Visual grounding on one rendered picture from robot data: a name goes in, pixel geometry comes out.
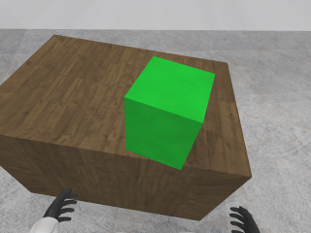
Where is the right robot hand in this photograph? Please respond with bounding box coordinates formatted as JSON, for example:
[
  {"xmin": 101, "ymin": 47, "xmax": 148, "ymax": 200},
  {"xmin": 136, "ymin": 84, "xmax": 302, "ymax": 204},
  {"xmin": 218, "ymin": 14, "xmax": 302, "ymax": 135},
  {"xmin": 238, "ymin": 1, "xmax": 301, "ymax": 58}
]
[{"xmin": 229, "ymin": 206, "xmax": 260, "ymax": 233}]

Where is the carton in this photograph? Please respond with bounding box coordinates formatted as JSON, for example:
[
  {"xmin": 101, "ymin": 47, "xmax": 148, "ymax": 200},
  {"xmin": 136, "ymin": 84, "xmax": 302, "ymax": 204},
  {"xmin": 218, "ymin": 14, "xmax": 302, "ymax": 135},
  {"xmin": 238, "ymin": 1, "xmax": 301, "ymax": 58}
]
[{"xmin": 124, "ymin": 56, "xmax": 216, "ymax": 170}]

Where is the robot left forearm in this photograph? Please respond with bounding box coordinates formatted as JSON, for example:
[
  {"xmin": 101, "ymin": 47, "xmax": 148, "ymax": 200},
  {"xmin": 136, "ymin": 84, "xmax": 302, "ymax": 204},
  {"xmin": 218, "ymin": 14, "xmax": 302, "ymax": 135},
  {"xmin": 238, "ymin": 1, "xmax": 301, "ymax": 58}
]
[{"xmin": 27, "ymin": 216, "xmax": 59, "ymax": 233}]

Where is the left robot hand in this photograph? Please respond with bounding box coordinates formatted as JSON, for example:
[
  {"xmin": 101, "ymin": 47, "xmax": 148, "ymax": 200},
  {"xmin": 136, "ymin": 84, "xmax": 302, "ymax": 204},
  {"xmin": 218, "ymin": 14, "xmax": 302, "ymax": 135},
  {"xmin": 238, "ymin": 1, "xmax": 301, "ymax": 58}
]
[{"xmin": 43, "ymin": 188, "xmax": 79, "ymax": 222}]

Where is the pedestal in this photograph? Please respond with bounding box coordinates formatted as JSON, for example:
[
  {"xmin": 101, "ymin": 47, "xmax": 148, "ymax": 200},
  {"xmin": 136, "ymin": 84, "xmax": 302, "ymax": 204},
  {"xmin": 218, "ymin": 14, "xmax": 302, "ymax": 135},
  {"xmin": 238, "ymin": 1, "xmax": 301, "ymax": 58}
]
[{"xmin": 0, "ymin": 34, "xmax": 252, "ymax": 221}]

